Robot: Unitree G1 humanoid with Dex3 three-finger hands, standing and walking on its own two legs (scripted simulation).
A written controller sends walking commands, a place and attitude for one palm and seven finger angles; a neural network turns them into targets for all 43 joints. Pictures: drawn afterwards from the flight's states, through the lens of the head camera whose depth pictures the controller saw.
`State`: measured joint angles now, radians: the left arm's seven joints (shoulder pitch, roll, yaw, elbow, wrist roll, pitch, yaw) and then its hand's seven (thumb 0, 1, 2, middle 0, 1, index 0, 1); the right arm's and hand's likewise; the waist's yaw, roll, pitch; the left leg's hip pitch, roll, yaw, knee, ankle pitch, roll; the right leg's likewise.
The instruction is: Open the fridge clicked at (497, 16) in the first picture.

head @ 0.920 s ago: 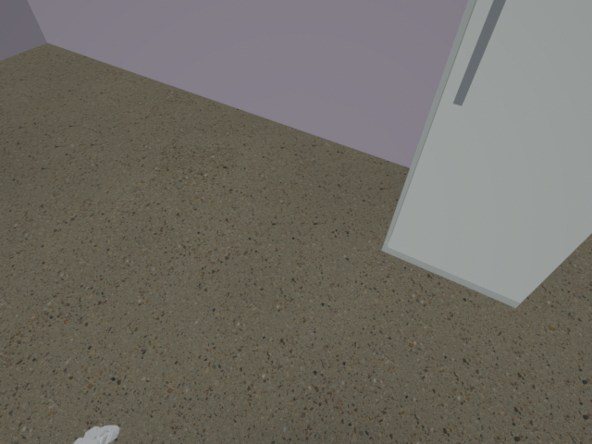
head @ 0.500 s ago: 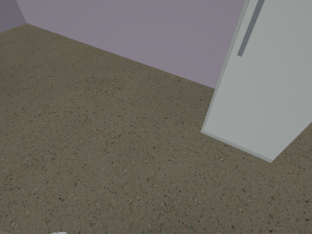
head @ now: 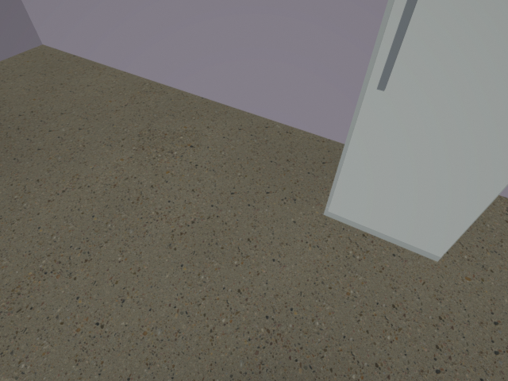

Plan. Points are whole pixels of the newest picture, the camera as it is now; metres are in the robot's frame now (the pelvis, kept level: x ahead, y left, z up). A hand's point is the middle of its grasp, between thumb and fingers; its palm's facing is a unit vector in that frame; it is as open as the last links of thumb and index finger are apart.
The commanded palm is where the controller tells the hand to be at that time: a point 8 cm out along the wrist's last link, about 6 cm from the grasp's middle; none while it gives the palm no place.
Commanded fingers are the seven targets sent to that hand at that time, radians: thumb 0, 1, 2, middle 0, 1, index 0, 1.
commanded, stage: stand and wait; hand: left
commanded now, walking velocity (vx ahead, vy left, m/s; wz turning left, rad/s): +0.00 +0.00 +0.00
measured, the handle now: (404, 23) +0.94 -0.35 +0.18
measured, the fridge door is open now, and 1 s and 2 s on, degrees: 0 0 0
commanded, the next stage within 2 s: look at it before walking up in 0.10 s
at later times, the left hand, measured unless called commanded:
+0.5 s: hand out of the picture +0.07 +0.24 -0.16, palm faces -0.03 -0.94 -0.33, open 7.3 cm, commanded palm none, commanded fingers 0.00 0.90 0.90 -0.20 -0.30 -0.20 -0.30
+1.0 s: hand out of the picture +0.08 +0.23 -0.16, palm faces -0.06 -0.95 -0.32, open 7.3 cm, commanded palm none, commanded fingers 0.00 0.90 0.90 -0.20 -0.30 -0.20 -0.30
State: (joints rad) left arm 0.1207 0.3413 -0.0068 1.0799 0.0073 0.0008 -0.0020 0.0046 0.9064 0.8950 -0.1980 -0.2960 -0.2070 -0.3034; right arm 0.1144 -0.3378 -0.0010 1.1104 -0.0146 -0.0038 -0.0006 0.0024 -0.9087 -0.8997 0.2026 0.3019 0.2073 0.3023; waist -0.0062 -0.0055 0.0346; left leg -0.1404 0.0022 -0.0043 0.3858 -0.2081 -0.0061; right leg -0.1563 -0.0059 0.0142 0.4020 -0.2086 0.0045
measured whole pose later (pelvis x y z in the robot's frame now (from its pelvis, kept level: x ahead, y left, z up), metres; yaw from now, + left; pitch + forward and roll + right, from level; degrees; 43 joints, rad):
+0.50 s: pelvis +0.00 +0.00 +0.00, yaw +0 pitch -2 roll +0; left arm 0.13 0.34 -0.01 1.10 0.01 0.00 0.00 0.00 0.91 0.89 -0.20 -0.30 -0.21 -0.30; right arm 0.12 -0.34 0.00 1.12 -0.01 -0.01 0.00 0.00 -0.91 -0.90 0.20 0.30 0.21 0.30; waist 0.00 -0.01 0.04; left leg -0.14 0.01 -0.01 0.37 -0.20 -0.01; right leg -0.15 0.00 0.01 0.38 -0.20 0.00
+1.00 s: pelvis +0.00 +0.00 +0.00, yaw -4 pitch -1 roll +0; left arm 0.15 0.32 0.01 1.05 0.01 0.03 0.01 0.00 0.91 0.90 -0.20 -0.30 -0.21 -0.30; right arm 0.10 -0.30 -0.01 1.07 -0.02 0.01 -0.02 0.00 -0.91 -0.90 0.20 0.30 0.21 0.30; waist 0.01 -0.01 0.05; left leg -0.16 0.03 0.05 0.43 -0.24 -0.01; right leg -0.21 0.02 0.07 0.45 -0.22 0.00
